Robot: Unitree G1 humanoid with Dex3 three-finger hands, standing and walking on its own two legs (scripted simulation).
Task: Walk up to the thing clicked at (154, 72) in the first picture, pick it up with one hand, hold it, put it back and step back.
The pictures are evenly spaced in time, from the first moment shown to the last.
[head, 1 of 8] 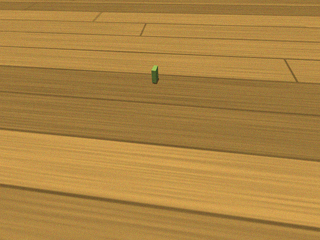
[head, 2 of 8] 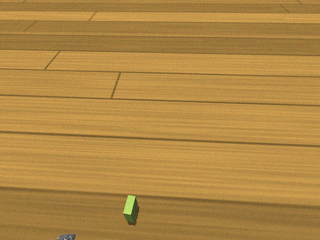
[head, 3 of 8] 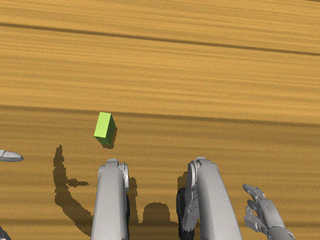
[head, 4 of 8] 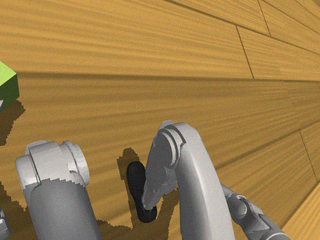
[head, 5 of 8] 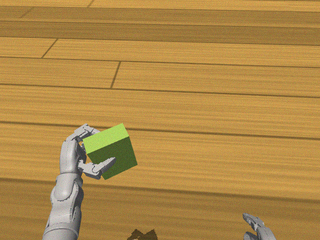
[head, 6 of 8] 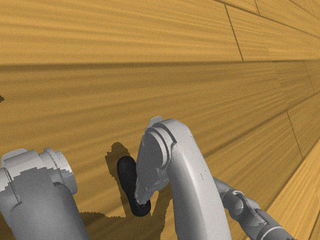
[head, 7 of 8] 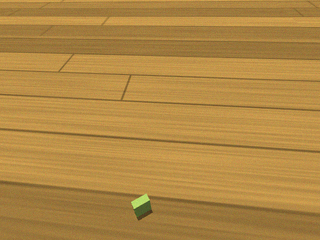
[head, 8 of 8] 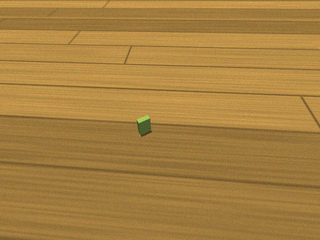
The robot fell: no
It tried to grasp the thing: yes
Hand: left
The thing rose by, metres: 0.70
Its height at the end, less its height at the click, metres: +0.00
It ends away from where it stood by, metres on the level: 0.03
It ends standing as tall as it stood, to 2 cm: yes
